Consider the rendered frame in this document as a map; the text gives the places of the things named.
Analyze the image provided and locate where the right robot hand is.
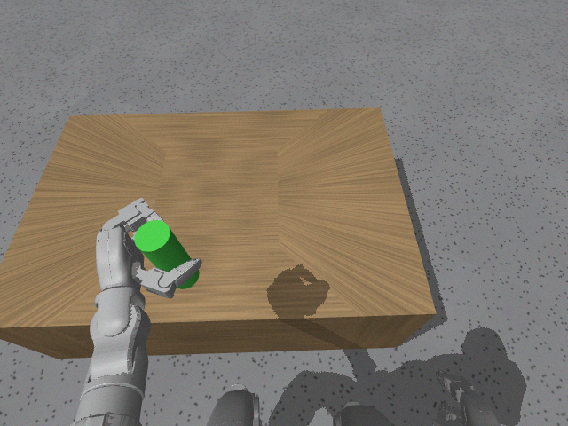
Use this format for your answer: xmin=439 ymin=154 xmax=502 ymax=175
xmin=432 ymin=370 xmax=501 ymax=426

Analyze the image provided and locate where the left robot hand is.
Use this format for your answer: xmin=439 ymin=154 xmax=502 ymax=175
xmin=96 ymin=198 xmax=202 ymax=299

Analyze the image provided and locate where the can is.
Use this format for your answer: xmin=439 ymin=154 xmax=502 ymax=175
xmin=134 ymin=220 xmax=199 ymax=289

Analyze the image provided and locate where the left robot arm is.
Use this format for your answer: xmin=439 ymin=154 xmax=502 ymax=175
xmin=69 ymin=286 xmax=151 ymax=426

